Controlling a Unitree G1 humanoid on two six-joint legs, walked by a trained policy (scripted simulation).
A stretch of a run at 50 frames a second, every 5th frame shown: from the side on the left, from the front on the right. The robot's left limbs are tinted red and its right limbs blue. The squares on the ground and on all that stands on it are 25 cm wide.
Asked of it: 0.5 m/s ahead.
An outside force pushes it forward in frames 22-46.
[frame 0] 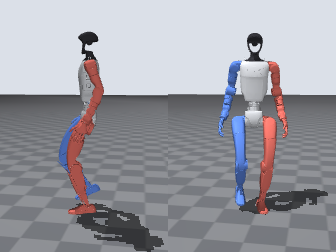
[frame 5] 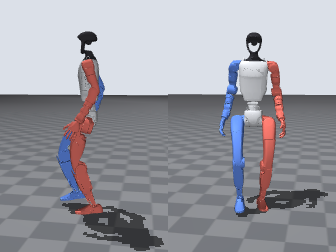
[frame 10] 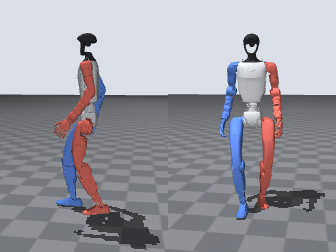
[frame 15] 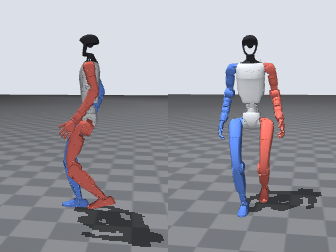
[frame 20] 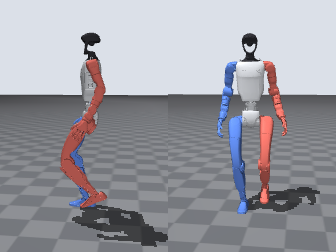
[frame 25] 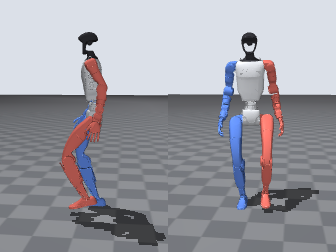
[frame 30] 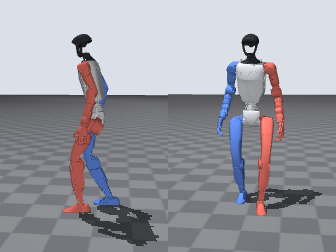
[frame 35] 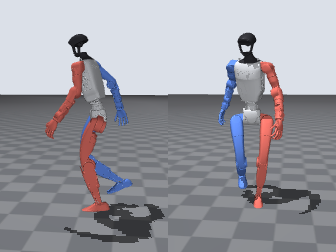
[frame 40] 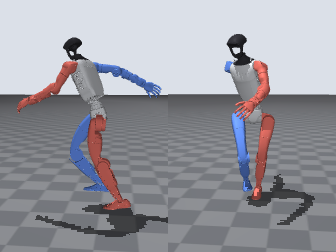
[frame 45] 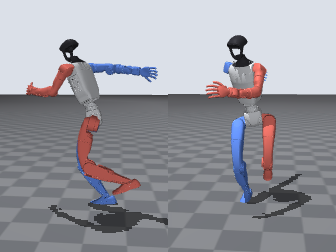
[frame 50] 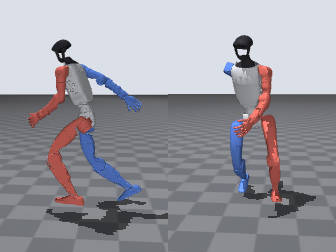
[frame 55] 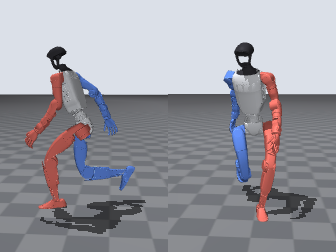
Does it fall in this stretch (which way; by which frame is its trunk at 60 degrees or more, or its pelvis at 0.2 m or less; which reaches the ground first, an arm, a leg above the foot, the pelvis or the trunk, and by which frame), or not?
no
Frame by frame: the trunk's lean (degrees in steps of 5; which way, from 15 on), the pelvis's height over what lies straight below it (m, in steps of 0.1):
0: 0, 0.8
5: 0, 0.8
10: 0, 0.8
15: 0, 0.7
20: 0, 0.8
25: 5, 0.8
30: 15 forward, 0.8
35: 15 forward, 0.8
40: 25 forward and to its right, 0.8
45: 25 forward and to its right, 0.7
50: 25 forward, 0.7
55: 20 forward, 0.7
